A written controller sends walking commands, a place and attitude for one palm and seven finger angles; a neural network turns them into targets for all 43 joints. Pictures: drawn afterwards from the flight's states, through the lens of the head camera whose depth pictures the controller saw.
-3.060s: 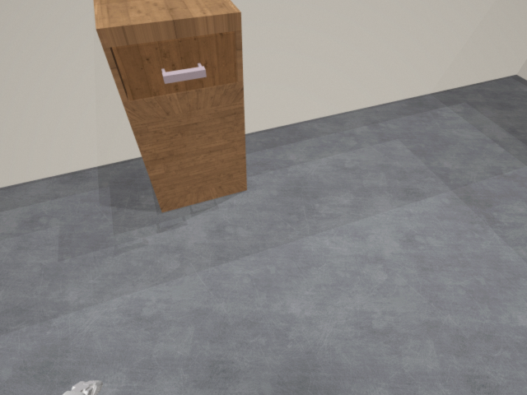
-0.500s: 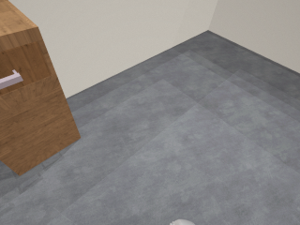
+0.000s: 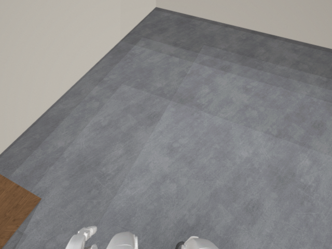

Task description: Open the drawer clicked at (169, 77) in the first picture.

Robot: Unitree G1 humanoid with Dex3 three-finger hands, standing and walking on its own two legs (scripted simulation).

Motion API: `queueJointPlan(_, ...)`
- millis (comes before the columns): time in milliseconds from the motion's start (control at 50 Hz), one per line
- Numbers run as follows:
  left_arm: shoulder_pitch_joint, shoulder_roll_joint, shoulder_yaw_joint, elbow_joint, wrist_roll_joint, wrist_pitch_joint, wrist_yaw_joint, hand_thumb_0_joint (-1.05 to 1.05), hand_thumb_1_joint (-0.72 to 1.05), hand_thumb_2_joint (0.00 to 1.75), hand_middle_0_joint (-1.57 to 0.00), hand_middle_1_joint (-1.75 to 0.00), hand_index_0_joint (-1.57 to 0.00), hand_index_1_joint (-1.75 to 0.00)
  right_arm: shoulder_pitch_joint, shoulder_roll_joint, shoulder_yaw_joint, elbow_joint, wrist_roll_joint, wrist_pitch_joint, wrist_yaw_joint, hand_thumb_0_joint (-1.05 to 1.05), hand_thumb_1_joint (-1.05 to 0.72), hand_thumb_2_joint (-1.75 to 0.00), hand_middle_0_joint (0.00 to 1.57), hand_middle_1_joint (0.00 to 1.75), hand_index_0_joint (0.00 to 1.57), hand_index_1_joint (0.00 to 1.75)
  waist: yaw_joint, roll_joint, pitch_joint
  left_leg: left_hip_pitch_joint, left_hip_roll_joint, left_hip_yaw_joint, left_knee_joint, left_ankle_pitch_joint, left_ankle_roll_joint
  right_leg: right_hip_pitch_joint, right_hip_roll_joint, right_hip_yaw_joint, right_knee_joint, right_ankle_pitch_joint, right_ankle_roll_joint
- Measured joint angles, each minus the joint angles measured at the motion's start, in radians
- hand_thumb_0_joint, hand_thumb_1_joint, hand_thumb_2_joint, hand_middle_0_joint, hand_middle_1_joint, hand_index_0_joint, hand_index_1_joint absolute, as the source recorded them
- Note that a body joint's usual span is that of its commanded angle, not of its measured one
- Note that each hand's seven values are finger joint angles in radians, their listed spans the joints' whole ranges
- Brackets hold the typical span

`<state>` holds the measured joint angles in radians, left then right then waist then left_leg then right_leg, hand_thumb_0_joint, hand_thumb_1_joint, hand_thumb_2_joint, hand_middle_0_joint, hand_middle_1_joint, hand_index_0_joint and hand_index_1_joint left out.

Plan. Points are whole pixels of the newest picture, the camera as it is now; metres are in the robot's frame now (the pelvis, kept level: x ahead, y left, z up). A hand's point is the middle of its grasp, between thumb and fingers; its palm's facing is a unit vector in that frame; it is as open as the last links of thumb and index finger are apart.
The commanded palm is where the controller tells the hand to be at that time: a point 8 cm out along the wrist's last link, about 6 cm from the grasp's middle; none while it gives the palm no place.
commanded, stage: walk to a spot facing it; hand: left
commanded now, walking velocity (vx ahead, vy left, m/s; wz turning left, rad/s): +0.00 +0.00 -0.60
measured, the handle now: out of the picture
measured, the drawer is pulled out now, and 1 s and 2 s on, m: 0.00 0.00 0.00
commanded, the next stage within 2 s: turn to face it in 1.94 s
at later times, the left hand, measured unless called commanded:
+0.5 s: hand (61, 243) +0.15 +0.28 -0.16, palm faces -0.22 -0.96 -0.18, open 7.4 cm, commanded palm none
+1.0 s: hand (118, 206) +0.24 +0.14 -0.13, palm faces -0.58 -0.77 -0.26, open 7.4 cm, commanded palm none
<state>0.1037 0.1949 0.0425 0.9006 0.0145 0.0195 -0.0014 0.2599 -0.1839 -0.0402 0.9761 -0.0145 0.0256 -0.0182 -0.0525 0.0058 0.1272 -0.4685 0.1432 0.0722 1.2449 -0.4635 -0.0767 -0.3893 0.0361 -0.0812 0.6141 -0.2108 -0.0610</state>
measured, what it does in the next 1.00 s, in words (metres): steps on the spot, turning right: left foot, then right foot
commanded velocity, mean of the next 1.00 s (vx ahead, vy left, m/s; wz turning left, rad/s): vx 0.00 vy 0.00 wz -0.60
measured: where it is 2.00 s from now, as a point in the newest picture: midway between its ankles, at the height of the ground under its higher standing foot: outside the picture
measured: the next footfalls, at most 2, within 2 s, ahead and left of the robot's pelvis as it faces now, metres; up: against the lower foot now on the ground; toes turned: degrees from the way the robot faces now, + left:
left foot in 0.20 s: +0.11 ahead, +0.16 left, +0.00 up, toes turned -1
right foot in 0.78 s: +0.01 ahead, -0.05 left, +0.00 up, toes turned -36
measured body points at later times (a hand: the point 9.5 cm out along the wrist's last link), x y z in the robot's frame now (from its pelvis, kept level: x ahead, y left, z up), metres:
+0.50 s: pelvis +0.05 +0.09 +0.02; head +0.08 +0.12 +0.47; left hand +0.17 +0.33 -0.14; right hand +0.05 -0.16 -0.10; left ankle +0.07 +0.16 -0.72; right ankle -0.03 -0.06 -0.62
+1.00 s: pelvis +0.03 +0.05 +0.02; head +0.04 +0.02 +0.46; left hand +0.27 +0.18 -0.11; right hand -0.09 -0.18 -0.14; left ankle +0.11 +0.19 -0.65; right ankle -0.02 -0.03 -0.72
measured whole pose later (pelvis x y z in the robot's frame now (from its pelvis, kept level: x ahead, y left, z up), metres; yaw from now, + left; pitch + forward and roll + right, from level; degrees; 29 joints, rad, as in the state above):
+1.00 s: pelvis +0.03 +0.05 +0.02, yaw -37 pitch +0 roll +1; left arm 0.13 0.20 0.06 0.89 0.02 0.04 0.00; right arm 0.21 -0.23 -0.07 0.94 -0.02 0.05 -0.01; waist -0.03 0.03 0.07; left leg -0.49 0.13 0.05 1.08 -0.40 -0.10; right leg -0.26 0.03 0.00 0.53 -0.27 -0.05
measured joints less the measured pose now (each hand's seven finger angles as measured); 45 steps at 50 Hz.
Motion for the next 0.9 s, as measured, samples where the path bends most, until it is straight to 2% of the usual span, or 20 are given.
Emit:
queueJointPlan(40,0.019,-0.003,0.001,0.013,0.005,0.013,0.001,0.0,0.9,0.9,-0.2,-0.3,-0.2,-0.3,-0.045,0.003,0.001,-0.034,-0.002,0.0,0.0,0.01,-0.91,-0.9,0.2,0.3,0.2,0.3,0.007,-0.003,-0.018,-0.038,0.001,-0.017,-0.082,0.026,-0.003,0.008,0.004,0.023,-0.027,0.011,0.006)
queueJointPlan(100,0.042,-0.003,0.006,0.019,0.012,0.025,-0.003,0.0,0.9,0.9,-0.2,-0.3,-0.2,-0.3,-0.097,0.004,0.003,-0.073,-0.001,-0.006,0.003,0.01,-0.91,-0.9,0.2,0.3,0.2,0.3,0.031,-0.012,-0.041,-0.037,-0.014,-0.026,-0.232,0.044,-0.001,0.009,0.004,0.064,-0.04,0.016,0.023)
queueJointPlan(200,0.079,0.015,0.024,-0.001,0.011,0.039,-0.01,0.0,0.9,0.9,-0.2,-0.3,-0.2,-0.3,-0.135,0.003,0.006,-0.11,0.006,-0.023,0.002,0.0,-0.91,-0.9,0.2,0.3,0.2,0.3,0.072,-0.036,-0.069,0.086,-0.069,-0.009,-0.535,0.096,0.013,-0.009,0.006,0.13,-0.005,-0.005,0.068)
queueJointPlan(220,0.085,0.025,0.03,-0.005,0.007,0.044,-0.01,0.0,0.9,0.9,-0.2,-0.3,-0.2,-0.3,-0.136,0.009,0.007,-0.111,0.006,-0.03,-0.001,0.0,-0.91,-0.9,0.2,0.3,0.2,0.3,0.075,-0.054,-0.072,0.105,-0.082,0.006,-0.573,0.15,0.04,-0.017,0.001,0.147,0.017,-0.016,0.074)
queueJointPlan(240,0.089,0.034,0.037,-0.006,0.005,0.051,-0.011,0.0,0.9,0.9,-0.2,-0.3,-0.2,-0.3,-0.134,0.014,0.011,-0.115,0.003,-0.033,0.0,0.0,-0.91,-0.9,0.2,0.3,0.2,0.3,0.082,-0.069,-0.071,0.112,-0.085,0.025,-0.571,0.159,0.068,-0.035,0.0,0.158,0.074,-0.097,0.077)
queueJointPlan(280,0.101,0.044,0.048,-0.001,0.011,0.06,-0.014,0.0,0.9,0.9,-0.2,-0.3,-0.2,-0.3,-0.124,0.016,0.018,-0.116,-0.003,-0.035,0.002,0.0,-0.91,-0.9,0.2,0.3,0.2,0.3,0.088,-0.063,-0.076,0.133,-0.068,0.051,-0.577,0.144,0.103,-0.089,0.009,0.139,0.262,-0.219,0.088)
queueJointPlan(340,0.12,0.062,0.065,0.005,0.017,0.06,-0.027,0.0,0.91,0.9,-0.2,-0.3,-0.2,-0.3,-0.102,0.023,0.023,-0.108,-0.007,-0.034,-0.001,0.0,-0.91,-0.9,0.2,0.3,0.2,0.3,0.091,-0.06,-0.077,0.191,-0.053,0.089,-0.655,0.16,0.115,-0.144,-0.014,0.103,0.506,-0.191,0.107)
queueJointPlan(420,0.143,0.071,0.074,0.013,0.014,0.063,-0.029,0.0,0.91,0.9,-0.2,-0.3,-0.2,-0.3,-0.07,0.027,0.018,-0.091,-0.003,-0.038,-0.005,0.01,-0.9,-0.9,0.2,0.3,0.2,0.3,0.091,-0.051,-0.078,0.246,-0.04,0.143,-0.737,0.187,0.125,-0.145,-0.055,0.082,0.601,-0.144,0.132)
queueJointPlan(520,0.14,0.065,0.072,0.029,0.013,0.078,-0.027,0.0,0.91,0.9,-0.2,-0.3,-0.19,-0.3,-0.029,0.031,0.007,-0.064,-0.002,-0.04,-0.005,0.01,-0.9,-0.9,0.2,0.3,0.2,0.3,0.074,-0.044,-0.068,0.276,-0.026,0.21,-0.765,0.184,0.128,-0.098,-0.091,0.066,0.534,-0.159,0.145)
queueJointPlan(620,0.095,0.044,0.062,0.031,0.013,0.085,-0.028,0.0,0.91,0.9,-0.2,-0.3,-0.19,-0.3,0.005,0.022,-0.008,-0.023,-0.005,-0.032,-0.001,0.01,-0.91,-0.9,0.2,0.3,0.2,0.3,0.047,-0.036,-0.048,0.28,-0.005,0.278,-0.747,0.167,0.121,-0.048,-0.109,0.029,0.399,-0.204,0.136)
queueJointPlan(720,0.033,0.017,0.047,0.011,0.012,0.069,-0.027,0.0,0.91,0.9,-0.2,-0.3,-0.19,-0.3,0.031,-0.006,-0.029,0.013,-0.01,-0.021,0.007,0.01,-0.91,-0.9,0.2,0.3,0.2,0.3,0.015,-0.007,-0.035,0.264,0.033,0.341,-0.684,0.133,0.098,0.022,-0.093,-0.013,0.202,-0.226,0.103)
queueJointPlan(760,0.014,0.011,0.04,-0.004,0.012,0.054,-0.025,0.0,0.91,0.9,-0.2,-0.3,-0.19,-0.3,0.045,-0.021,-0.036,0.02,-0.009,-0.017,0.011,0.01,-0.91,-0.9,0.2,0.3,0.2,0.3,0.008,0.007,-0.037,0.249,0.056,0.362,-0.631,0.107,0.082,0.074,-0.08,-0.03,0.075,-0.156,0.083)
queueJointPlan(780,0.009,0.014,0.035,-0.015,0.013,0.041,-0.023,0.0,0.91,0.9,-0.2,-0.3,-0.2,-0.3,0.058,-0.026,-0.038,0.018,-0.006,-0.014,0.014,0.01,-0.9,-0.9,0.2,0.3,0.2,0.3,0.007,0.007,-0.044,0.229,0.068,0.364,-0.58,0.087,0.071,0.104,-0.077,-0.03,0.004,-0.102,0.058)
queueJointPlan(800,0.0,0.009,0.032,-0.018,0.013,0.026,-0.017,0.0,0.91,0.9,-0.2,-0.3,-0.2,-0.3,0.059,-0.035,-0.039,0.02,-0.004,-0.004,0.016,0.01,-0.91,-0.9,0.2,0.3,0.2,0.3,0.008,0.022,-0.043,0.191,0.078,0.32,-0.494,0.031,0.05,0.096,-0.064,-0.027,0.014,-0.11,0.036)
queueJointPlan(840,-0.007,0.002,0.023,-0.024,0.006,0.01,-0.006,0.0,0.91,0.9,-0.2,-0.3,-0.2,-0.3,0.045,-0.049,-0.037,0.02,0.0,0.023,0.009,0.01,-0.91,-0.9,0.2,0.3,0.2,0.3,0.006,0.04,-0.038,0.104,0.048,0.174,-0.298,-0.068,0.022,0.085,-0.047,-0.014,0.042,-0.138,0.019)
queueJointPlan(860,-0.004,0.001,0.022,-0.026,0.003,0.008,-0.002,0.0,0.91,0.9,-0.2,-0.3,-0.2,-0.3,0.034,-0.051,-0.036,0.018,0.0,0.032,0.006,0.01,-0.91,-0.9,0.2,0.3,0.2,0.3,0.008,0.041,-0.038,0.069,0.028,0.118,-0.22,-0.07,0.014,0.089,-0.04,-0.002,0.033,-0.137,0.016)
queueJointPlan(900,0.006,0.001,0.02,-0.026,0.0,0.011,0.005,0.0,0.91,0.9,-0.2,-0.3,-0.2,-0.3,0.01,-0.051,-0.034,0.009,-0.002,0.038,0.005,0.01,-0.91,-0.9,0.2,0.3,0.19,0.3,0.011,0.04,-0.042,0.019,0.006,0.045,-0.135,-0.016,-0.001,0.106,-0.025,0.023,-0.009,-0.111,0.02)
